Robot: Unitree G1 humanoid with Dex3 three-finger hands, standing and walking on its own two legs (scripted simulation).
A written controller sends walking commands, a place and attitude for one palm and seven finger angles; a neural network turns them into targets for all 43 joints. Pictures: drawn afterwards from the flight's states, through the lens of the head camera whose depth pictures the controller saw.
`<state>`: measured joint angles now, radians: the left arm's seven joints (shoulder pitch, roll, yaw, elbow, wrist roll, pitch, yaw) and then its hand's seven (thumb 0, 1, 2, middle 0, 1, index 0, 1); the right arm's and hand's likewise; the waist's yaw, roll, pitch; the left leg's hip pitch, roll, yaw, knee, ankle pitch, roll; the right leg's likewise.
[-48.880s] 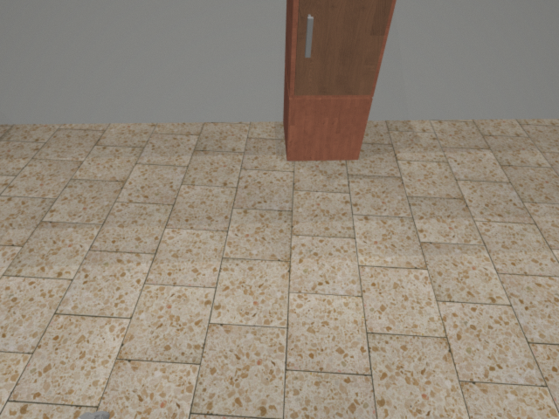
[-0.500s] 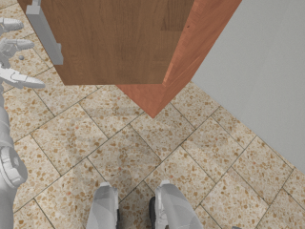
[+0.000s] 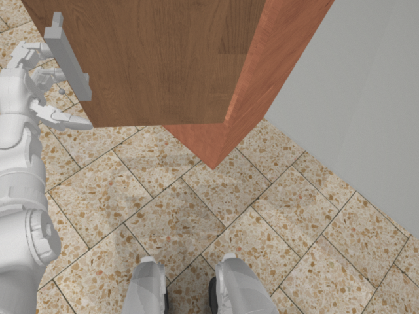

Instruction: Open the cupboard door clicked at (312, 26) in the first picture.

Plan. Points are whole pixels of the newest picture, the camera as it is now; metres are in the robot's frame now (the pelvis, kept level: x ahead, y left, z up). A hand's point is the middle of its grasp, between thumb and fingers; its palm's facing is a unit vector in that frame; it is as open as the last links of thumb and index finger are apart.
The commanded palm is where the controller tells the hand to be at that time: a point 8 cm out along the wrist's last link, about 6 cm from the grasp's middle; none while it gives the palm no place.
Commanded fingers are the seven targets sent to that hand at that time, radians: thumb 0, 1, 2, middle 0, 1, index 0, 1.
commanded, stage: slide the fingers in behind the handle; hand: left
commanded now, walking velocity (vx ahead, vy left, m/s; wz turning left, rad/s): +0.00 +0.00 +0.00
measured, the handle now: (72, 60) +0.56 +0.22 +0.06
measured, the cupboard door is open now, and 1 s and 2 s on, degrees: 48 48 49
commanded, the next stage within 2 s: close the thumb around the handle in 0.96 s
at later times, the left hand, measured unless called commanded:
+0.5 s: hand (83, 89) +0.51 +0.20 +0.04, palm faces +0.05 -1.00 -0.01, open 14.0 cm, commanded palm +0.48 +0.23 +0.05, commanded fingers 0.00 -0.50 0.30 -0.30 -1.20 -0.30 -1.20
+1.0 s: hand (87, 90) +0.51 +0.19 +0.04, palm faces +0.07 -1.00 -0.02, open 14.1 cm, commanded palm +0.48 +0.22 +0.05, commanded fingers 0.00 -0.50 0.30 -0.30 -1.20 -0.30 -1.20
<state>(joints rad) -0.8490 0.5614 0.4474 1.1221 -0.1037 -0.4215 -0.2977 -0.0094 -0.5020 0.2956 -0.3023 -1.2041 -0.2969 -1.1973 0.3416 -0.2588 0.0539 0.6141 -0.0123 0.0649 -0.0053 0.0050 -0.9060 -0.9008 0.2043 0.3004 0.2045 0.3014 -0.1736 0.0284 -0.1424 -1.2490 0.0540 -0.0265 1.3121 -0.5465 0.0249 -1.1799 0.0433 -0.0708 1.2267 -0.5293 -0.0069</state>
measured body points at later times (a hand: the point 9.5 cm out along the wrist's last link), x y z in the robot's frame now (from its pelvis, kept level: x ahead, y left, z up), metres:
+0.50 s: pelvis +0.00 -0.01 +0.00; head +0.16 +0.03 +0.42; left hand +0.50 +0.25 +0.05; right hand +0.03 -0.27 -0.11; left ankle +0.03 +0.10 -0.62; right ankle +0.02 -0.12 -0.62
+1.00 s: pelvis +0.00 -0.01 +0.00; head +0.16 +0.02 +0.42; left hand +0.50 +0.25 +0.05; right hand +0.03 -0.27 -0.11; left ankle +0.03 +0.10 -0.62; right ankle +0.02 -0.12 -0.62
